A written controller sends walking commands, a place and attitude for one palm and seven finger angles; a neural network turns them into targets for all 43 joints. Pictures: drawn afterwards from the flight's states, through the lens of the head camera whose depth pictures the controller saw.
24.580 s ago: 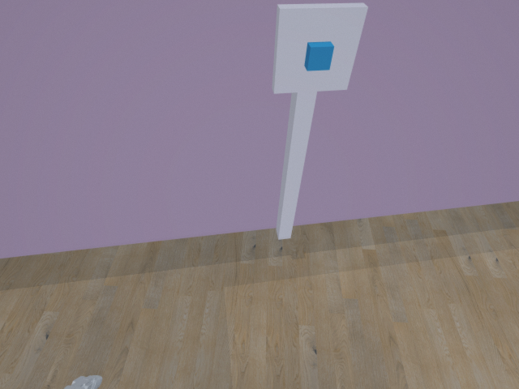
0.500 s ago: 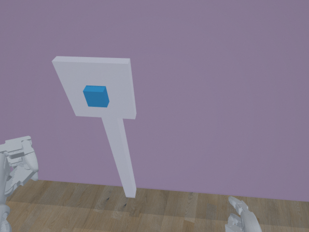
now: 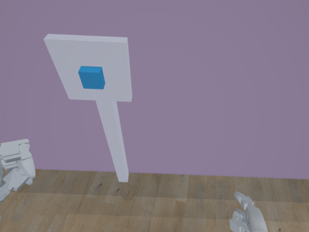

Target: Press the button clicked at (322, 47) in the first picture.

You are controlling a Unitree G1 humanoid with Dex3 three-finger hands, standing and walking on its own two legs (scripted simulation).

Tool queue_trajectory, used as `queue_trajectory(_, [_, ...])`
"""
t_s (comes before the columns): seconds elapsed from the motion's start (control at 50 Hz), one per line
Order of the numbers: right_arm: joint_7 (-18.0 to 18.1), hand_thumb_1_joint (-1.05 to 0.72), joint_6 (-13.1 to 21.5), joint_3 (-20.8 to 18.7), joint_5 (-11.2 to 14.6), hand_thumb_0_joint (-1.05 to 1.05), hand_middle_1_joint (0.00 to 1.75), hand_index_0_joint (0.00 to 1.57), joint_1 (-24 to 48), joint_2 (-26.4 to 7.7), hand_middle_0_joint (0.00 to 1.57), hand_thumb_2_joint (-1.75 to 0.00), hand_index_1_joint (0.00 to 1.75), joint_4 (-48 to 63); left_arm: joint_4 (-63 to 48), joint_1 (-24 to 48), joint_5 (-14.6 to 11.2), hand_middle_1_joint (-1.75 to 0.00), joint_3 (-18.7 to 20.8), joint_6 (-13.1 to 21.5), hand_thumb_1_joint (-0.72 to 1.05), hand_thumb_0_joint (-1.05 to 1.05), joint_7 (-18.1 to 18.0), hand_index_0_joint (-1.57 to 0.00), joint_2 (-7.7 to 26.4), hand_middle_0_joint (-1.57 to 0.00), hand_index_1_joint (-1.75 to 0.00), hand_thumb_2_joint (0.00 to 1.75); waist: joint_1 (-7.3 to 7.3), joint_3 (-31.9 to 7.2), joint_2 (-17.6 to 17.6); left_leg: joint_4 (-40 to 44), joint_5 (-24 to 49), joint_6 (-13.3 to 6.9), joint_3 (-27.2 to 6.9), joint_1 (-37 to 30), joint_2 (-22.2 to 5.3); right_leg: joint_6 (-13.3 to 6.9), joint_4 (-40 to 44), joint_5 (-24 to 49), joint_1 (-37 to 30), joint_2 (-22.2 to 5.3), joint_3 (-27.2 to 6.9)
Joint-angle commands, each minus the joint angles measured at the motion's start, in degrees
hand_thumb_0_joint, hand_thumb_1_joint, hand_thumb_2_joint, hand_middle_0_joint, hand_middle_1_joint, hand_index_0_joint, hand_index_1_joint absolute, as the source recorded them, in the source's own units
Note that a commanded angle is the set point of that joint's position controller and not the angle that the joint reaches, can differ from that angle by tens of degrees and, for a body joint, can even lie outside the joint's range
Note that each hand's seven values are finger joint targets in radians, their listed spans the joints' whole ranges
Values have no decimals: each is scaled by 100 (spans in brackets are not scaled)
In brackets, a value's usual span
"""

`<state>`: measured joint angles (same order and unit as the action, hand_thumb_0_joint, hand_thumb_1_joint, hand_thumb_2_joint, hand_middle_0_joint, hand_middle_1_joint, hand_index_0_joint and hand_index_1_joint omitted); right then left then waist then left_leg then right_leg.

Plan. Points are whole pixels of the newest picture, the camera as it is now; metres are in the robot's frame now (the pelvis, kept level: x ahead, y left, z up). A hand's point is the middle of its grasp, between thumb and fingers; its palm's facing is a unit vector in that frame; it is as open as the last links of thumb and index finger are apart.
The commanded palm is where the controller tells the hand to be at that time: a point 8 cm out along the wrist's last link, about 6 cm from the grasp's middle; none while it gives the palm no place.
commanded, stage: step back with the hand held close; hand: left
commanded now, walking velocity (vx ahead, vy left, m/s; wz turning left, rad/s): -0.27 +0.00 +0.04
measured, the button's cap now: (92, 77) +0.50 +0.22 +0.13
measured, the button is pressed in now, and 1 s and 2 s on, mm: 0 0 0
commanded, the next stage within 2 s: stop stepping back and stand still in 0.76 s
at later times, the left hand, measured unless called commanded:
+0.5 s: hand (4, 212) +0.12 +0.24 +0.16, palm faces +0.38 -0.82 -0.43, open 3.1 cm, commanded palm +0.05 +0.29 +0.18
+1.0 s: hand out of the picture +0.00 +0.24 +0.17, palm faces +0.24 -0.84 -0.49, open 3.1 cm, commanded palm -0.06 +0.29 +0.18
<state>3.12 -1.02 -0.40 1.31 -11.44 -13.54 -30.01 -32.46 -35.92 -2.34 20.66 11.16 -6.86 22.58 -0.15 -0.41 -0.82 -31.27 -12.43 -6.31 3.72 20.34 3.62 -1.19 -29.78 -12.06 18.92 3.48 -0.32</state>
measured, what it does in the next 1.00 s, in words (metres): walks backwards: left foot, then right foot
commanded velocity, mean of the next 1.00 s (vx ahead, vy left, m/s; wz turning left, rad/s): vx -0.27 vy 0.01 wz -0.01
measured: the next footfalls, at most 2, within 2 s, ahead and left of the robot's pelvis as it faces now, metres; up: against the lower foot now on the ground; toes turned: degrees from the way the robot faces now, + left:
left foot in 0.58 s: -0.01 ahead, +0.12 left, +0.00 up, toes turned +3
right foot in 0.96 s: -0.18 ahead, -0.07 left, +0.00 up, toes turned +3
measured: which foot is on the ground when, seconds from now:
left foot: down 0.00-0.42, up 0.44-0.56, down 0.58-0.98, up 1.00-1.00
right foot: down 0.00-0.60, up 0.62-0.94, down 0.96-1.00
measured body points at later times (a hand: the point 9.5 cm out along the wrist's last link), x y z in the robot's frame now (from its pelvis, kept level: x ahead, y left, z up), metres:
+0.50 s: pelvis -0.07 +0.00 -0.01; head -0.04 +0.03 +0.44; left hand +0.10 +0.28 +0.19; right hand +0.10 -0.24 -0.08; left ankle +0.00 +0.07 -0.71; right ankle +0.01 -0.12 -0.73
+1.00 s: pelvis -0.20 +0.02 +0.00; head -0.17 +0.04 +0.45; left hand -0.02 +0.29 +0.20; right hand -0.02 -0.19 -0.07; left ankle -0.06 +0.11 -0.72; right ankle -0.27 -0.09 -0.73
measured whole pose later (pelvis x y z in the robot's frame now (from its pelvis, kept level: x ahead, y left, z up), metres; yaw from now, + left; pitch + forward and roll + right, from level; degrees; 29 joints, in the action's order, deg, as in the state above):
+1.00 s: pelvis -0.20 +0.02 +0.00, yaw -2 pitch +3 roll -2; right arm 0.8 4.7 1.9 -1.2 -9.1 -7.8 -33.2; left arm -37.3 -37.0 -4.1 23.0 11.8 -5.8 26.9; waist -1.0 -0.9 0.8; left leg -27.5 -7.2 -0.2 2.5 29.9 -2.1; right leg -1.3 -22.6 -17.6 8.2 2.9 2.8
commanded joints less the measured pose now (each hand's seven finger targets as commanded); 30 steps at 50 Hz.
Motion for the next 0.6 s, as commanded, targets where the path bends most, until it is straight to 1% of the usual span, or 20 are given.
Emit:
queue_trajectory(0.0, [110, -90, 399, -268, -73, 0, 30, 20, 487, -809, 20, -90, 30, 932, -1319, 245, 44, -150, 841, 470, 90, 0, -166, -130, 955, -130, -150, 90, 7, -367, -327, 1335, -1738, -10, -1669, 1439, -1204, 21, -106, -34, -1304, -485, -902])
queue_trajectory(0.06, [132, -90, 493, -259, -109, 0, 30, 20, 472, -795, 20, -90, 30, 927, -1271, 344, 153, -150, 820, 521, 90, 0, -165, -130, 810, -130, -150, 90, 29, -300, -603, 1877, -2564, -148, -2022, 2186, -1538, 106, -900, 1, -1835, -222, -609])
queue_trajectory(0.1, [149, -90, 554, -280, -141, 0, 30, 20, 492, -784, 20, -90, 30, 916, -1269, 456, 178, -150, 944, 531, 90, 0, -158, -130, 908, -130, -150, 90, 57, -320, -547, 1984, -2675, -227, -2127, 2422, -1702, 158, -1201, -7, -2055, -131, -526])
queue_trajectory(0.14, [123, -90, 616, -282, -131, 0, 30, 20, 404, -743, 20, -90, 30, 892, -1188, 310, 158, -150, 862, 579, 90, 0, -126, -130, 792, -130, -150, 90, 15, -281, -308, 1787, -2167, -179, -2105, 2012, -1609, 108, -1020, 121, -1743, -141, -605])
queue_trajectory(0.2, [98, -90, 650, -288, -191, 0, 30, 20, 447, -781, 20, -90, 30, 798, -1300, 409, 125, -150, 833, 651, 90, 0, -76, -130, 761, -130, -150, 90, 6, -398, -409, 1672, -1636, -178, -2031, 1844, -1648, 101, -1079, 197, -1693, -144, -679])
queue_trajectory(0.26, [60, -90, 657, -295, -196, 0, 30, 20, 475, -752, 20, -90, 30, 767, -1228, 421, 158, -150, 854, 676, 90, 0, -53, -130, 732, -130, -150, 90, 23, -369, -457, 1697, -2155, -241, -1976, 2203, -1711, 99, -1162, -173, -1858, -134, -669])
queue_trajectory(0.3, [64, -90, 636, -320, -195, 0, 30, 20, 490, -766, 20, -90, 30, 784, -1302, 456, 180, -150, 985, 700, 90, 0, -66, -130, 857, -130, -150, 90, 25, -426, -315, 1479, -2452, -203, -1874, 2491, -1578, 30, -1015, 3, -2013, -218, -882])
queue_trajectory(0.32, [53, -90, 607, -320, -172, 0, 30, 20, 474, -711, 20, -90, 30, 786, -1259, 408, 171, -150, 951, 699, 90, 0, -63, -130, 812, -130, -150, 90, 15, -435, -111, 1172, -2472, -115, -1711, 2436, -1376, -85, -789, -77, -1819, -401, -1149])
queue_trajectory(0.34, [29, -90, 580, -338, -164, 0, 30, 20, 449, -695, 20, -90, 30, 808, -1302, 418, 182, -150, 944, 700, 90, 0, -65, -130, 831, -130, -150, 90, -4, -411, 101, 740, -2494, 3, -1514, 2268, -1133, -223, -385, -425, -1388, -662, -1590])
queue_trajectory(0.36, [2, -90, 549, -352, -156, 0, 30, 20, 430, -667, 20, -90, 30, 808, -1344, 462, 174, -150, 926, 705, 90, 0, -77, -130, 850, -130, -150, 90, -32, -324, 309, 125, -2344, 148, -1327, 1886, -881, -403, 202, -954, -677, -1035, -2112])
queue_trajectory(0.38, [-32, -90, 528, -348, -167, 0, 30, 20, 367, -593, 20, -90, 30, 760, -1404, 452, 137, -150, 876, 719, 90, 0, -118, -130, 882, -130, -150, 90, -65, -344, 556, -691, -1849, 352, -1116, 1234, -593, -663, 884, -1257, 109, -1553, -2661])
queue_trajectory(0.4, [-74, -90, 490, -360, -180, 0, 30, 20, 254, -585, 20, -90, 30, 649, -1427, 451, 72, -150, 949, 737, 90, 0, -183, -130, 997, -130, -150, 90, -104, -493, 921, -1564, -1344, 547, -891, 474, -342, -891, 1384, -1068, 768, -2011, -2975])
queue_trajectory(0.42, [-111, -90, 442, -343, -136, 0, 30, 20, 234, -487, 20, -90, 30, 624, -1388, 344, 50, -150, 805, 734, 90, 0, -232, -130, 898, -130, -150, 90, -128, -728, 1144, -2207, -1248, 604, -867, 238, -289, -990, 1435, -421, 682, -2249, -2719])
queue_trajectory(0.44, [-109, -90, 409, -340, -95, 0, 30, 20, 311, -467, 20, -90, 30, 661, -1388, 264, 41, -150, 889, 714, 90, 0, -274, -130, 975, -130, -150, 90, -126, -835, 1093, -2483, -1302, 623, -858, 303, -329, -999, 1327, 209, 508, -2249, -2528])
queue_trajectory(0.46, [-89, -90, 373, -320, -96, 0, 30, 20, 349, -450, 20, -90, 30, 695, -1401, 225, 51, -150, 925, 682, 90, 0, -293, -130, 1017, -130, -150, 90, -100, -760, 937, -2367, -1360, 645, -862, 368, -412, -939, 1153, 723, 381, -2128, -2210])
queue_trajectory(0.48, [-51, -90, 353, -281, -105, 0, 30, 20, 403, -419, 20, -90, 30, 704, -1391, 170, 85, -150, 981, 655, 90, 0, -313, -130, 1074, -130, -150, 90, -69, -690, 795, -1847, -1298, 647, -772, 268, -471, -777, 987, 1096, 355, -1910, -1870])
queue_trajectory(0.52, [56, -90, 348, -220, -127, 0, 30, 20, 402, -444, 20, -90, 30, 592, -1420, 125, 103, -150, 983, 624, 90, 0, -333, -130, 1093, -130, -150, 90, -110, -557, 145, -101, -692, 609, -584, -55, -438, -414, 500, 1377, 244, -1405, -1307])
queue_trajectory(0.54, [101, -90, 396, -253, -135, 0, 30, 20, 383, -501, 20, -90, 30, 538, -1530, 133, 76, -150, 963, 666, 90, 0, -322, -130, 1081, -130, -150, 90, -130, -626, -240, 781, -23, 517, -630, -97, -563, -142, 48, 1373, -45, -995, -968])
queue_trajectory(0.56, [117, -90, 485, -330, -143, 0, 30, 20, 456, -670, 20, -90, 30, 630, -1775, 237, 113, -150, 1025, 756, 90, 0, -299, -130, 1160, -130, -150, 90, -72, -711, -1079, 1141, 737, 189, -1459, 351, -1291, 192, -627, 1059, -402, -370, -516])
queue_trajectory(0.58, [84, -90, 629, -373, -114, 0, 30, 20, 407, -589, 20, -90, 30, 643, -1673, 129, 162, -150, 1149, 810, 90, 0, -256, -130, 1217, -130, -150, 90, -37, -1029, -1364, 1240, 1059, -62, -1643, 590, -1846, 282, -1458, 234, -759, -103, -247])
